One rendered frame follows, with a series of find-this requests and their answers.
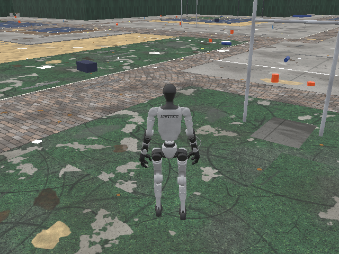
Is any left robot forearm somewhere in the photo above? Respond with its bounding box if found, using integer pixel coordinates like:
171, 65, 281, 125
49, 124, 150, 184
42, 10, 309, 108
141, 129, 151, 155

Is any right robot upper arm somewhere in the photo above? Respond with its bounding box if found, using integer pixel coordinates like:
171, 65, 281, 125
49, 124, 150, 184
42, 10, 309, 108
181, 107, 194, 136

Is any right robot thigh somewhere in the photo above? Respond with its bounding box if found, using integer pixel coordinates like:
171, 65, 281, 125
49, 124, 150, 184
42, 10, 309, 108
177, 148, 188, 186

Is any right robot forearm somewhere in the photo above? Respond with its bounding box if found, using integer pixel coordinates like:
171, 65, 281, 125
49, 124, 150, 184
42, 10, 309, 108
188, 128, 199, 152

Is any robot torso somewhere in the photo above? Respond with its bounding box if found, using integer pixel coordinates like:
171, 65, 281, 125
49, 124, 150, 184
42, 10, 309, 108
157, 105, 182, 159

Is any left robot hand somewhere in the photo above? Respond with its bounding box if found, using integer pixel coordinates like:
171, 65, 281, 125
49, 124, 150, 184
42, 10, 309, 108
139, 153, 151, 168

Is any right robot hand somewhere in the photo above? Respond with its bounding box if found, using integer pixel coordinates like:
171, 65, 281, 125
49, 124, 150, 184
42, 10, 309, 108
188, 151, 200, 165

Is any left robot upper arm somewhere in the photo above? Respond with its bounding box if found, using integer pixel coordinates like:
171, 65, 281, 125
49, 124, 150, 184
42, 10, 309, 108
146, 107, 158, 137

